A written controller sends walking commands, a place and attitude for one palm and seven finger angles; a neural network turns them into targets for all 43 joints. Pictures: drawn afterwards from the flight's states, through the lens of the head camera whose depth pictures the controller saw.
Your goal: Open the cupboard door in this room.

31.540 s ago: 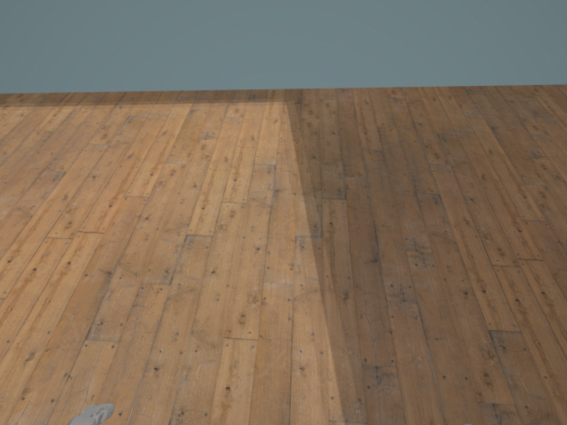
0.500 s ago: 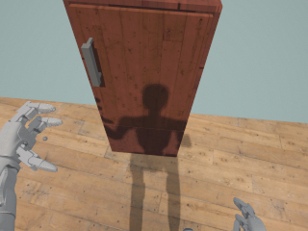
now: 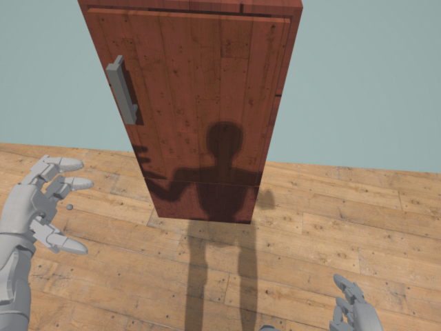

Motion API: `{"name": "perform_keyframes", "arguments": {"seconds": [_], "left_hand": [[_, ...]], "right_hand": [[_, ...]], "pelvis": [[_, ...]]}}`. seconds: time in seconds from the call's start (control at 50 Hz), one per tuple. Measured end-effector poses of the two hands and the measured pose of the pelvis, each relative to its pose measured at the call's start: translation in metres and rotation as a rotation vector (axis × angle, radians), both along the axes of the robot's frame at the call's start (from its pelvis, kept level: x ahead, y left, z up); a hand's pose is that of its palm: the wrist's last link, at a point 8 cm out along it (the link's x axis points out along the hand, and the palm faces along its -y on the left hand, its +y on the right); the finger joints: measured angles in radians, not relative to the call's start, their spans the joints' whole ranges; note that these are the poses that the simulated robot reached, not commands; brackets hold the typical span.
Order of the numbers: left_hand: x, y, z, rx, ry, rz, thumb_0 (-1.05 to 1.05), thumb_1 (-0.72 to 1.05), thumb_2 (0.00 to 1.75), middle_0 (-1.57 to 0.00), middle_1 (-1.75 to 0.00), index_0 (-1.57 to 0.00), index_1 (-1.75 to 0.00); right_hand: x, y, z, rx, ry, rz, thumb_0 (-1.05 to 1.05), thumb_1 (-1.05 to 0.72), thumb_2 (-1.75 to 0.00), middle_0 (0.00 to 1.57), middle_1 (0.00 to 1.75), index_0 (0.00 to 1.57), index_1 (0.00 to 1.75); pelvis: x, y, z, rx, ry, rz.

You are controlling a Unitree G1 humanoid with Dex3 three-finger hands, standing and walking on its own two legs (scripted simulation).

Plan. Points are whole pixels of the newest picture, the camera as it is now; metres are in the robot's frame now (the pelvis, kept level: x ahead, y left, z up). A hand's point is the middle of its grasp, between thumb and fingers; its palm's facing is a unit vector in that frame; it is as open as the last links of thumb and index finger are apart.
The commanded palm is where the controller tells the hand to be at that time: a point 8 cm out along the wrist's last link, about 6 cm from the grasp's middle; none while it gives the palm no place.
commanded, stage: move the hooked fingers beside the handle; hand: left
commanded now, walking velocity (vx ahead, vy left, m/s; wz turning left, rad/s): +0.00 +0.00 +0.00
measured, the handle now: (125, 91) +0.62 +0.27 +0.06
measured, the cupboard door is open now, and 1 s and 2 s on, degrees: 0 0 0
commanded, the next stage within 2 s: none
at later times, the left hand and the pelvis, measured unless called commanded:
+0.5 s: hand (81, 164) +0.38 +0.29 +0.07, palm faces +0.00 -1.00 -0.03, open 14.0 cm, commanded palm +0.36 +0.34 +0.07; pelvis +0.00 +0.00 -0.01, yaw -1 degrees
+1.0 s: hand (80, 134) +0.45 +0.32 +0.08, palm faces -0.03 -1.00 -0.02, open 14.0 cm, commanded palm +0.44 +0.36 +0.07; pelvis +0.00 +0.02 -0.02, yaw -2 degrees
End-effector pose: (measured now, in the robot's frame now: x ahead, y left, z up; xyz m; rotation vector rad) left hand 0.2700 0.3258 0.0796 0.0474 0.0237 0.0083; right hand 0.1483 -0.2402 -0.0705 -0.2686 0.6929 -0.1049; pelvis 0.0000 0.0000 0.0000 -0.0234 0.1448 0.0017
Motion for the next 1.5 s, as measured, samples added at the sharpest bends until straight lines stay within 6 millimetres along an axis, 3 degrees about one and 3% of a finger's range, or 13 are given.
{"name": "perform_keyframes", "arguments": {"seconds": [0.1,0.24,0.38,0.56,0.68,0.92,1.2,1.5], "left_hand": [[0.004,-0.002,0.003,0.005,-0.023,0.007,-0.01,-0.5,0.3,-0.3,-1.2,-0.3,-1.2],[0.035,0.005,0.0,-0.005,-0.001,0.016,-0.01,-0.5,0.3,-0.3,-1.2,-0.3,-1.2],[0.069,0.009,0.005,-0.011,-0.018,-0.008,-0.01,-0.5,0.3,-0.3,-1.2,-0.3,-1.2],[0.1,0.017,-0.006,-0.01,0.022,-0.01,-0.01,-0.49,0.3,-0.3,-1.2,-0.3,-1.2],[0.118,0.022,-0.001,-0.029,-0.027,-0.01,-0.01,-0.49,0.3,-0.3,-1.2,-0.3,-1.2],[0.149,0.044,-0.005,-0.033,0.003,-0.012,-0.01,-0.5,0.3,-0.3,-1.2,-0.3,-1.2],[0.2,0.044,-0.007,-0.028,0.024,-0.042,-0.01,-0.5,0.3,-0.3,-1.2,-0.3,-1.2],[0.252,0.042,0.001,-0.016,0.019,-0.036,-0.01,-0.49,0.3,-0.3,-1.2,-0.3,-1.2]], "right_hand": [[0.002,-0.002,-0.001,-0.004,-0.002,0.007,0.01,-0.91,-0.9,0.2,0.3,0.2,0.3],[-0.008,-0.01,-0.01,-0.027,0.053,-0.007,0.01,-0.91,-0.9,0.2,0.3,0.21,0.3],[-0.036,-0.021,-0.016,-0.047,0.136,-0.062,0.01,-0.91,-0.9,0.2,0.3,0.21,0.3],[-0.077,-0.029,-0.024,-0.07,0.281,-0.127,0.01,-0.91,-0.9,0.2,0.3,0.2,0.3],[-0.095,-0.025,-0.025,-0.077,0.356,-0.163,0.01,-0.91,-0.9,0.2,0.3,0.2,0.3],[-0.11,-0.013,-0.028,-0.097,0.458,-0.181,0.01,-0.91,-0.9,0.2,0.3,0.21,0.3],[-0.14,-0.003,-0.032,-0.111,0.606,-0.242,0.01,-0.91,-0.9,0.2,0.3,0.21,0.3],[-0.181,0.004,-0.029,-0.101,0.786,-0.316,0.0,-0.91,-0.9,0.2,0.3,0.21,0.3]], "pelvis": [[-0.001,-0.002,-0.001,0.001,0.0,0.006],[-0.006,-0.006,-0.004,0.003,0.021,0.007],[-0.004,-0.005,-0.006,0.004,0.055,-0.01],[-0.003,0.001,-0.009,0.001,0.101,-0.026],[-0.001,0.006,-0.01,-0.003,0.119,-0.034],[-0.002,0.018,-0.015,-0.02,0.16,-0.03],[0.002,0.028,-0.022,-0.041,0.222,-0.03],[0.011,0.027,-0.027,-0.056,0.292,-0.034]]}}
